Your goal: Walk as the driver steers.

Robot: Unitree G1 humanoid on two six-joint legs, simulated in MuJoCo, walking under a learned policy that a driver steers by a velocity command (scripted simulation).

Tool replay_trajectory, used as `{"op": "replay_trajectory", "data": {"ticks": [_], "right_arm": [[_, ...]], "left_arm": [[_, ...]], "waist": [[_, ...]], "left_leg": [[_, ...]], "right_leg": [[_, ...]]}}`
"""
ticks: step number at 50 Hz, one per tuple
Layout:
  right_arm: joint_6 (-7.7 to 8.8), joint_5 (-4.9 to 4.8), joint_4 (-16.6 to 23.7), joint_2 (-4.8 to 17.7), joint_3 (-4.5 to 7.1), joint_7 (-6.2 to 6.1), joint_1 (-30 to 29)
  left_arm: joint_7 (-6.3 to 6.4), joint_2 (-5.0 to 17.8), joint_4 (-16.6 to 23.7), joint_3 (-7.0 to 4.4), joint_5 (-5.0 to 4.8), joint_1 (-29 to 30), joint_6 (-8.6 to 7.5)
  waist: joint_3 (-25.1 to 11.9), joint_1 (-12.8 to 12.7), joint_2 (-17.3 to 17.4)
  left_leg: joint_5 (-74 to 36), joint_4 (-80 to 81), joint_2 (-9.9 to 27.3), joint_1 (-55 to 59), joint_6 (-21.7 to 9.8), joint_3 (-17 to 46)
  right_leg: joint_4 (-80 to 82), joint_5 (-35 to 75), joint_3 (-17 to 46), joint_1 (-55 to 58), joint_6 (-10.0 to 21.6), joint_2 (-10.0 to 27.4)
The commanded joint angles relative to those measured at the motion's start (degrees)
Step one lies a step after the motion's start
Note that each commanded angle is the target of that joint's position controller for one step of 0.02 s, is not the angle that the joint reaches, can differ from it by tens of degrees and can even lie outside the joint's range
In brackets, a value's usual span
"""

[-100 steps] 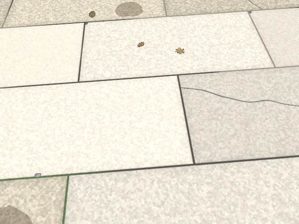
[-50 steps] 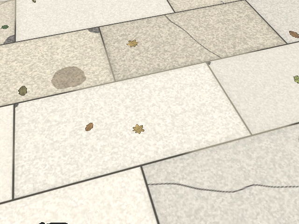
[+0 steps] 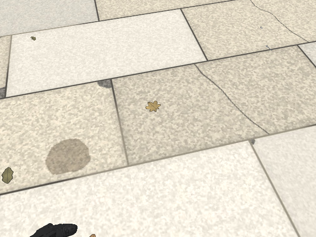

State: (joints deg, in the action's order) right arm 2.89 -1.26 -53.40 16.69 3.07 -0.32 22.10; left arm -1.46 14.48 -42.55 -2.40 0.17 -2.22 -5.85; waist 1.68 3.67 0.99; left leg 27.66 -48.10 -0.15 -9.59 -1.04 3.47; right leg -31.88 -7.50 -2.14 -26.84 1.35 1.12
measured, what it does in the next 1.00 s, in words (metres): walks ahead, turning left: left foot, then right foot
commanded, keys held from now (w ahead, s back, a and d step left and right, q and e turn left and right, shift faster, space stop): w+q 0.96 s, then w+e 0.04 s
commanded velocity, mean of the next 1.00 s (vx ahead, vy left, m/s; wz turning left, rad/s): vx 0.50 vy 0.00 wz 0.54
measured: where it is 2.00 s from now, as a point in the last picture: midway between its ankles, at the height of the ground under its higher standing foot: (83, 137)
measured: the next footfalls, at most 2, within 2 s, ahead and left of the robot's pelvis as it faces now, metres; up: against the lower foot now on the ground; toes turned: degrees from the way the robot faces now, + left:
left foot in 0.46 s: +0.38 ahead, +0.18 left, +0.00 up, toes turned +19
right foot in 0.96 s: +0.73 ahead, +0.12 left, +0.00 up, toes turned +37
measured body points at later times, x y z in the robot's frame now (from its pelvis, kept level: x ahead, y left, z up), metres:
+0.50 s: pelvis +0.26 +0.06 -0.01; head +0.29 +0.08 +0.44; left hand +0.22 +0.35 -0.15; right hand +0.52 -0.14 -0.10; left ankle +0.34 +0.16 -0.73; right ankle +0.11 -0.12 -0.69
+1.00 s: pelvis +0.54 +0.13 +0.00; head +0.56 +0.15 +0.45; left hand +0.60 +0.47 -0.08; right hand +0.73 -0.10 -0.12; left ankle +0.35 +0.16 -0.70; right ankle +0.70 +0.10 -0.73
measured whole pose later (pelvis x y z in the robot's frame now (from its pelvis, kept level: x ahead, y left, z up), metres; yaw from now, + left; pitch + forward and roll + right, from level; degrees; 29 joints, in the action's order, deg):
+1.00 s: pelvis +0.54 +0.13 +0.00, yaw +34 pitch +2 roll -1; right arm 1.5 -1.3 -44.2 17.4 5.1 -1.4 22.0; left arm -1.6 15.5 -42.7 -3.1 0.6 -1.0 -7.6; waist 0.6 3.8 1.2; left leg 28.5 -42.8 -4.6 -7.8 -2.8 12.7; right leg -29.9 -5.5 0.8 -26.5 1.0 -2.2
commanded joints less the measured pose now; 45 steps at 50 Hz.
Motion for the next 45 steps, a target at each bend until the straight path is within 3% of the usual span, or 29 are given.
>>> {"op": "replay_trajectory", "data": {"ticks": [1, 2, 3, 5, 7, 11, 15, 18, 20, 21, 22, 23, 24, 25, 26, 27, 28, 29, 30, 32, 34, 39, 42, 45], "right_arm": [[2.13, -1.66, 6.4, 7.8, 1.52, 0.04, -3.2], [1.86, -1.14, 6.8, 7.1, 1.62, -0.15, -5.1], [1.18, -0.63, 6.6, 6.4, 2.04, -0.29, -5.0], [-0.42, -0.74, 6.4, 3.7, 1.95, -0.16, -3.3], [-1.51, -0.51, 7.7, 2.7, 1.95, -0.22, -4.7], [-1.50, -0.02, 9.8, 1.9, 1.78, 0.66, -9.4], [-1.12, 0.16, 12.8, 0.9, 1.02, 2.24, -17.5], [-1.35, 0.10, 15.1, 1.7, 1.11, 3.08, -20.9], [-1.55, 0.18, 16.0, 3.0, 1.77, 3.44, -20.0], [-1.75, 0.17, 15.9, 4.2, 2.46, 3.43, -17.4], [-1.87, -0.05, 14.5, 6.1, 3.67, 3.29, -11.0], [-2.09, -0.27, 11.7, 9.7, 5.76, 2.55, -1.1], [-2.63, -0.64, 10.4, 15.6, 7.34, 1.25, 4.6], [-1.55, -0.43, 12.8, 18.4, 7.03, 1.68, 0.8], [-0.60, -0.12, 13.4, 12.9, 5.41, 2.36, 1.2], [0.26, 0.22, 13.1, 10.6, 4.73, 2.37, -0.5], [0.72, 0.23, 13.6, 8.9, 4.19, 2.33, -4.2], [0.82, 0.45, 14.3, 6.9, 3.57, 2.02, -7.7], [0.83, 1.08, 15.2, 6.2, 3.17, 1.67, -9.3], [1.04, 0.86, 15.4, 6.9, 3.30, 1.04, -8.9], [1.16, 0.58, 14.9, 8.5, 3.71, 0.19, -7.0], [0.51, 0.19, 13.7, 8.9, 3.92, -0.74, -3.3], [0.17, -0.17, 12.5, 8.7, 3.97, -0.77, -0.9], [-0.46, -0.08, 12.3, 8.4, 4.02, -1.26, -0.6]], "left_arm": [[1.00, 9.0, -1.5, -2.92, -0.21, -16.9, 0.46], [0.93, 7.6, -1.6, -2.44, 0.01, -13.1, 0.29], [0.86, 5.8, -1.7, -2.02, 0.27, -10.4, -0.08], [0.79, 5.3, -2.3, -2.11, 0.58, -7.8, -0.67], [1.01, 6.5, -3.1, -2.62, 0.67, -7.5, -1.17], [1.90, 8.3, -4.7, -3.31, 0.78, -8.7, -0.83], [2.49, 10.3, -5.9, -3.95, 0.04, -11.4, 0.12], [2.47, 11.6, -7.0, -4.55, -0.97, -13.5, 1.34], [2.56, 13.1, -7.0, -5.02, -1.57, -12.8, 2.18], [2.66, 13.9, -6.8, -5.28, -1.91, -12.2, 2.61], [2.68, 14.3, -6.6, -5.35, -2.21, -11.2, 3.14], [2.74, 13.1, -6.3, -4.81, -2.05, -11.1, 3.29], [2.62, 7.9, -4.9, -3.07, 0.68, -12.8, 2.78], [1.94, 3.4, -1.8, -1.39, 0.58, -15.6, 0.77], [1.23, 9.2, -1.1, -2.44, -1.92, -8.2, -1.26], [0.96, 9.7, 0.1, -2.57, -3.16, -5.1, -2.29], [1.46, 9.0, -0.7, -2.47, -2.09, -5.3, -2.64], [1.85, 9.6, -1.4, -2.97, -0.58, -5.9, -2.34], [1.72, 9.8, -1.7, -3.21, -0.26, -6.9, -1.61], [1.69, 8.6, -1.6, -3.16, 0.35, -7.2, -0.38], [1.87, 7.3, -0.3, -2.77, 0.76, -3.8, 0.23], [0.97, 5.2, 2.7, -1.67, 0.01, 5.7, -0.24], [0.28, 6.4, 4.2, -1.82, -0.57, 8.5, -0.82], [-0.30, 8.4, 4.3, -2.45, -0.66, 7.0, -1.67]], "waist": [[-11.3, -9.5, -9.9], [-6.9, -7.8, -6.9], [-4.4, -6.0, -7.6], [-2.4, -3.7, -8.0], [-0.7, -3.0, -6.2], [0.8, -3.8, -4.5], [3.0, -6.8, -3.0], [4.1, -7.3, -3.2], [2.6, -5.6, -4.4], [0.3, -3.8, -5.4], [-3.1, 0.2, -5.3], [-8.3, 5.0, -3.5], [-12.0, 4.6, 8.6], [-20.3, -1.1, 16.5], [-19.0, 3.2, 6.6], [-11.9, 2.5, 4.9], [-7.6, -0.3, -0.4], [-5.8, -2.4, -0.1], [-5.0, -3.9, 1.3], [-4.4, -4.6, 1.0], [-2.8, -3.9, 0.5], [-0.5, -0.2, 3.3], [-0.1, 0.8, 3.9], [-0.6, -0.5, 5.5]], "left_leg": [[-0.7, -25.7, 3.6, -34.5, -1.1, 2.9], [-5.0, -23.3, 5.6, -32.7, -0.9, 2.2], [-8.1, -20.5, 7.3, -30.1, -0.8, 2.6], [-10.8, -18.7, 8.4, -25.8, -0.3, 2.3], [-14.0, -16.5, 8.8, -27.3, 0.3, 2.4], [-25.0, -4.6, 8.5, -29.2, 0.9, 1.4], [-29.6, 6.2, 7.4, -28.1, 0.0, -3.1], [-25.6, 10.1, 6.5, -29.3, -1.8, -4.7], [-20.0, 11.1, 4.0, -25.6, -3.7, -7.4], [-17.0, 10.8, 1.8, -21.1, -4.9, -9.2], [-16.5, 12.5, -0.9, -12.7, -6.5, -10.9], [-19.3, 15.6, -3.4, 2.3, -8.7, -10.2], [-22.0, 16.8, 7.7, 17.4, -12.6, 7.8], [-6.0, 28.2, 18.7, 31.2, -24.3, 41.8], [-4.0, 33.5, 19.1, 30.1, -21.4, 41.5], [-7.3, 33.2, 17.5, 24.2, -19.2, 33.6], [-13.9, 32.8, 14.9, 15.7, -17.1, 26.9], [-19.8, 33.1, 12.8, 9.1, -15.9, 21.7], [-23.4, 34.2, 11.5, 4.9, -15.5, 19.4], [-29.1, 35.6, 10.2, 1.1, -15.9, 16.4], [-31.9, 36.3, 9.1, -0.8, -15.6, 13.6], [-24.5, 35.6, 5.5, -3.9, -11.6, 10.7], [-22.2, 32.7, 7.1, -1.2, -11.0, 14.1], [-23.6, 27.5, 8.9, 3.5, -10.1, 18.7]], "right_leg": [[14.9, -12.6, 28.5, 37.8, 10.2, 20.3], [17.3, -9.0, 22.9, 30.2, 9.3, 18.1], [19.3, -5.5, 18.1, 25.0, 8.6, 16.3], [22.7, -0.9, 11.7, 19.0, 8.5, 14.9], [24.5, 3.8, 7.1, 17.4, 9.2, 15.0], [25.4, 8.5, -1.3, 19.4, 8.6, 13.7], [25.4, 9.6, -6.5, 23.0, 7.8, 14.3], [22.5, 13.3, -8.1, 29.5, 6.8, 16.2], [17.0, 27.3, -9.7, 32.2, 5.6, 16.6], [11.9, 37.2, -10.4, 32.8, 4.9, 16.4], [2.6, 43.7, -11.7, 31.5, 3.9, 15.2], [-10.9, 40.2, -13.0, 24.9, 1.8, 12.6], [-30.5, 6.3, -13.0, 8.1, -1.3, 8.3], [-46.8, -27.6, -1.0, -12.3, -3.7, -3.6], [-49.0, -24.7, 7.1, -18.4, -2.2, -0.7], [-46.4, -19.7, 6.4, -21.0, -0.6, 1.6], [-41.3, -15.2, 6.6, -17.8, -0.3, 4.2], [-36.2, -12.4, 6.9, -13.5, -0.6, 5.9], [-34.1, -10.6, 7.2, -10.0, -1.0, 6.6], [-29.4, -8.4, 6.2, -8.0, -2.7, 6.2], [-22.5, -3.2, 5.5, -9.3, -4.4, 5.1], [-2.6, 12.9, 4.8, -4.7, -5.2, 1.0], [1.9, 13.4, 6.0, -3.3, -4.3, -0.1], [4.6, 7.3, 6.9, -1.2, -2.6, -0.5]]}}
Velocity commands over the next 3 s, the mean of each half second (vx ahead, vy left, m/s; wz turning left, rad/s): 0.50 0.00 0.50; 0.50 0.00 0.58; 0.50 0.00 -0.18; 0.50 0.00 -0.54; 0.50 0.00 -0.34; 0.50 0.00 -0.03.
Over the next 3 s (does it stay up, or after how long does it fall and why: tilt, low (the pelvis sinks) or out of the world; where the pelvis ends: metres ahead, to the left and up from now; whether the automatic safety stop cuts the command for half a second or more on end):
stays up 1.57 0.33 0.00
